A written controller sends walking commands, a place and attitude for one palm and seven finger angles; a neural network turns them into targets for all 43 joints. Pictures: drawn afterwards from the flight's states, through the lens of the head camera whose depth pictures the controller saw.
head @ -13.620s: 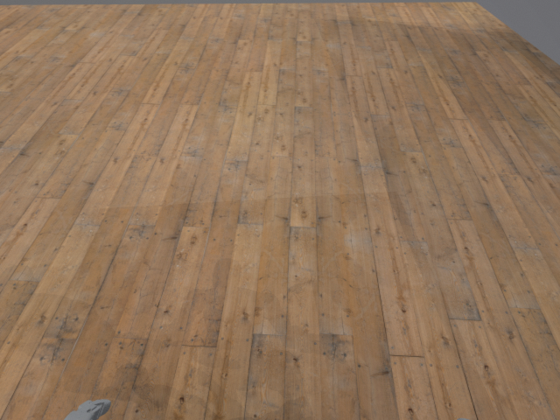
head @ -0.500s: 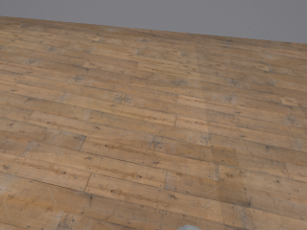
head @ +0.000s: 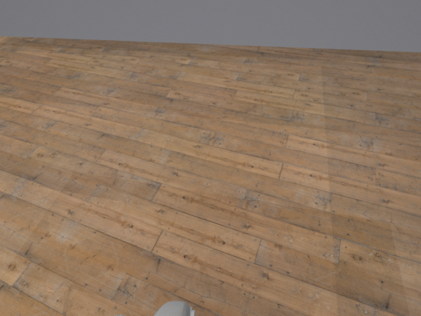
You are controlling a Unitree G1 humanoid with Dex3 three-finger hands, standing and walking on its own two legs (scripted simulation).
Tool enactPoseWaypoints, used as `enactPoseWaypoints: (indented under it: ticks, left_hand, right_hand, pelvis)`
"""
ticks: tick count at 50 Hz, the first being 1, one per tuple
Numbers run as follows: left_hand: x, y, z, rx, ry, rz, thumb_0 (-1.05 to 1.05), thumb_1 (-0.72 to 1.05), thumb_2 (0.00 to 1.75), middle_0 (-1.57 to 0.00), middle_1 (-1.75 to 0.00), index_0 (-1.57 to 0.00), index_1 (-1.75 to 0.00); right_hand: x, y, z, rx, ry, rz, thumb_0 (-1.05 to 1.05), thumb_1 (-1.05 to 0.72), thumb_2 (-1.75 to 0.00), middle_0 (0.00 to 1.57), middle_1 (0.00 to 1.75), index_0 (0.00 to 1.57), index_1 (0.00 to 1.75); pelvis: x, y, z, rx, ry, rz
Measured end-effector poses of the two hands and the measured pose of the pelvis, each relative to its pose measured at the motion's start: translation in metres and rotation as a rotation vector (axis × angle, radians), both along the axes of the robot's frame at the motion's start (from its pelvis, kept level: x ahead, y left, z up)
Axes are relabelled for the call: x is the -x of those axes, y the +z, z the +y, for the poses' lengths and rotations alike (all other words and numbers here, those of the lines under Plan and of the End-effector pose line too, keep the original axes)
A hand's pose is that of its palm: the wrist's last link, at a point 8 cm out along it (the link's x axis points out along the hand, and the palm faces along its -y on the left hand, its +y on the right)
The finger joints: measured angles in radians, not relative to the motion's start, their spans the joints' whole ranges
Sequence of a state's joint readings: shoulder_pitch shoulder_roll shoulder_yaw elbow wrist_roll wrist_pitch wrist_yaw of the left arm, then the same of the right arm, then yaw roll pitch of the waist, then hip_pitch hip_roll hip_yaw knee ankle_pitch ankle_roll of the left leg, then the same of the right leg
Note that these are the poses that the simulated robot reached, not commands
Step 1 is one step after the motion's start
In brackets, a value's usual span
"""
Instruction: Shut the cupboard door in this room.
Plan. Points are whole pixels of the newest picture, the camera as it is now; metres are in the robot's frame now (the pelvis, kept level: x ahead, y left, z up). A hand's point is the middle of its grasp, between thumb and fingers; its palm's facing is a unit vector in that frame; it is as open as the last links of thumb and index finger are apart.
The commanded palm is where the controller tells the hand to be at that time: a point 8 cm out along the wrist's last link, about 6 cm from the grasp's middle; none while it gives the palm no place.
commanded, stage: turn or walk to find it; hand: left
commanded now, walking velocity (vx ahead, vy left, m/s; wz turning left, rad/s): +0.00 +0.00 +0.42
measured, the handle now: out of the picture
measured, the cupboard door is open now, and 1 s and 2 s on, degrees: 78 78 78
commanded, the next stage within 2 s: none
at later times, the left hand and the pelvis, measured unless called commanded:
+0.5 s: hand out of the picture -0.03 +0.27 -0.18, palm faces +0.27 -0.93 -0.25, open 7.4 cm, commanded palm none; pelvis -0.02 +0.04 +0.00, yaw +12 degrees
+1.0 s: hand out of the picture -0.04 +0.19 -0.15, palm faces +0.43 -0.86 -0.27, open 7.3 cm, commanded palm none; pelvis -0.02 -0.01 +0.00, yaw +26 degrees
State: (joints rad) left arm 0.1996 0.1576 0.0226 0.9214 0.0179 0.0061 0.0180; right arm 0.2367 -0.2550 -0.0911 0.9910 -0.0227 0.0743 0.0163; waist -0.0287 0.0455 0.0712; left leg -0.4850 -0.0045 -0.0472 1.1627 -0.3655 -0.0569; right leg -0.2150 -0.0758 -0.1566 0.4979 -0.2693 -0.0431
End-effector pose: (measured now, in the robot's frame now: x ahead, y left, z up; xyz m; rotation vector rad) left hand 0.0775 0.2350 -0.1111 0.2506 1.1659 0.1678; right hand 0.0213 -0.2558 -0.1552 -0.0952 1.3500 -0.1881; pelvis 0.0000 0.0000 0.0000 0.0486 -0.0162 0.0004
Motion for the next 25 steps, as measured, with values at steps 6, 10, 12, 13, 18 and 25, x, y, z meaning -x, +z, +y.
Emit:
enactPoseWaypoints:
  ticks: [6,10,12,13,18,25]
  left_hand:
    - [0.042,-0.008,0.006,0.016,0.093,0.057,0.0,0.91,0.89,-0.2,-0.3,-0.21,-0.3]
    - [0.076,-0.017,0.019,0.029,0.157,0.105,0.0,0.91,0.89,-0.2,-0.3,-0.21,-0.3]
    - [0.094,-0.024,0.029,0.036,0.191,0.132,0.0,0.91,0.89,-0.2,-0.3,-0.21,-0.3]
    - [0.103,-0.028,0.035,0.041,0.208,0.144,0.0,0.91,0.89,-0.2,-0.3,-0.21,-0.3]
    - [0.136,-0.047,0.062,0.054,0.277,0.203,0.01,0.91,0.89,-0.2,-0.3,-0.2,-0.3]
    - [0.127,-0.032,0.074,0.054,0.316,0.131,0.01,0.91,0.89,-0.2,-0.3,-0.2,-0.3]
  right_hand:
    - [-0.011,0.004,0.001,0.018,0.083,0.04,0.01,-0.91,-0.9,0.2,0.3,0.2,0.3]
    - [-0.036,0.008,0.015,0.035,0.154,0.01,0.01,-0.91,-0.9,0.2,0.3,0.2,0.3]
    - [-0.053,0.011,0.026,0.046,0.192,-0.028,0.01,-0.91,-0.9,0.2,0.3,0.2,0.3]
    - [-0.062,0.013,0.033,0.053,0.211,-0.052,0.01,-0.91,-0.9,0.2,0.3,0.2,0.3]
    - [-0.093,0.021,0.065,0.074,0.288,-0.168,0.01,-0.91,-0.9,0.2,0.3,0.2,0.3]
    - [-0.1,0.031,0.087,0.056,0.346,-0.181,0.01,-0.91,-0.9,0.2,0.3,0.2,0.3]
  pelvis:
    - [0.004,0.001,0.001,0.0,0.062,0.006]
    - [0.009,-0.002,0.01,0.009,0.098,0.011]
    - [0.012,-0.004,0.017,0.017,0.116,0.012]
    - [0.013,-0.006,0.021,0.023,0.126,0.012]
    - [0.02,-0.015,0.039,0.036,0.157,0.003]
    - [0.023,-0.003,0.044,0.05,0.215,0.002]
